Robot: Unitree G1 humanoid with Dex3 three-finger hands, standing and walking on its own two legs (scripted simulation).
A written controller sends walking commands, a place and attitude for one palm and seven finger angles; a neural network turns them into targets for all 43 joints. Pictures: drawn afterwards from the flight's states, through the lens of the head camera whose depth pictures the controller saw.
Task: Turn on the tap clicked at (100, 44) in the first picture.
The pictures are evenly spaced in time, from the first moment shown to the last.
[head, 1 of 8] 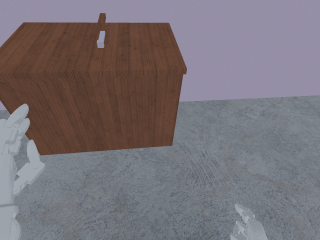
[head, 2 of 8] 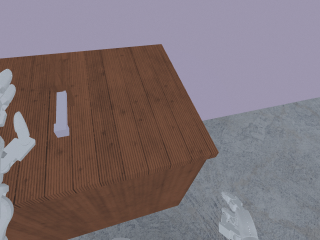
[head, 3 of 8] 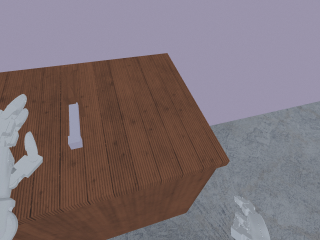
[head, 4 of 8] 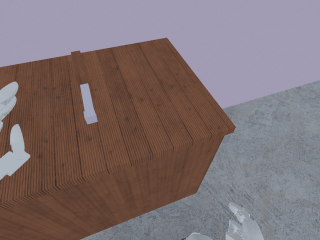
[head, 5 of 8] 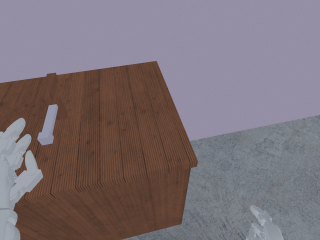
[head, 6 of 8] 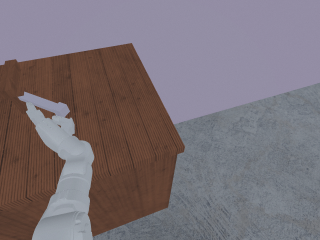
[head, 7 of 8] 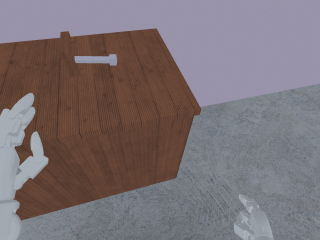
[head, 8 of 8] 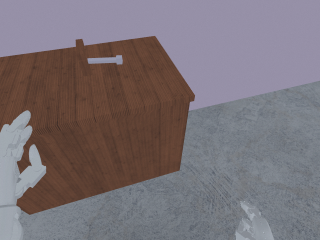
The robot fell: no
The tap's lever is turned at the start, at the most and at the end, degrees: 0 77 77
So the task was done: yes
